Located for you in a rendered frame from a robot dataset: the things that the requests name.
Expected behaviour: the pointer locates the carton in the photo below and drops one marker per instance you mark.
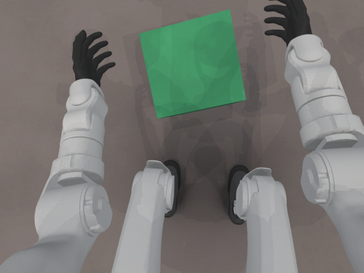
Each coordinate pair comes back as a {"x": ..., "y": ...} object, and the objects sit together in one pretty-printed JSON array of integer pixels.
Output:
[{"x": 193, "y": 65}]

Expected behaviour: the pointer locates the left robot hand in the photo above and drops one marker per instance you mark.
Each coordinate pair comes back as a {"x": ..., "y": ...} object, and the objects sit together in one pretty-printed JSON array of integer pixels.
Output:
[{"x": 84, "y": 66}]

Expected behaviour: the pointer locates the robot left forearm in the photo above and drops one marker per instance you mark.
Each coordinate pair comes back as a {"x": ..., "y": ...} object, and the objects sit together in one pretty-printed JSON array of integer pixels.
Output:
[{"x": 82, "y": 138}]

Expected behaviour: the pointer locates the right robot upper arm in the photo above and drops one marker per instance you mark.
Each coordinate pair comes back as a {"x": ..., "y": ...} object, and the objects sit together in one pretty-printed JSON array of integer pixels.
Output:
[{"x": 334, "y": 179}]

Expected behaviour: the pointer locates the right robot foot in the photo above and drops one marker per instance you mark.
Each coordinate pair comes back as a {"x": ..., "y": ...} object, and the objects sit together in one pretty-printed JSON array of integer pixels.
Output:
[{"x": 236, "y": 174}]

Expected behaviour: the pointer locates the robot left shin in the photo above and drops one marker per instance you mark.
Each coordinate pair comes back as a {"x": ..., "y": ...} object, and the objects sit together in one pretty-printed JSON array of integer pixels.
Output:
[{"x": 150, "y": 164}]

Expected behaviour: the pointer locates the left robot upper arm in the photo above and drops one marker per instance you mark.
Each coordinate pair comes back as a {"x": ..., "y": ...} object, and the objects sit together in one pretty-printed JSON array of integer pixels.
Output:
[{"x": 68, "y": 220}]

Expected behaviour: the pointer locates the right robot hand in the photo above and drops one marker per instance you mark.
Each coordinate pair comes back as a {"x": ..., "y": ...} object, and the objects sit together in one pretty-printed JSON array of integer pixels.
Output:
[{"x": 295, "y": 23}]

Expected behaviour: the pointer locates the robot right forearm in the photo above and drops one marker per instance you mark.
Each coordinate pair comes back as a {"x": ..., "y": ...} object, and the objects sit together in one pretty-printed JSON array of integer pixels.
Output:
[{"x": 320, "y": 101}]

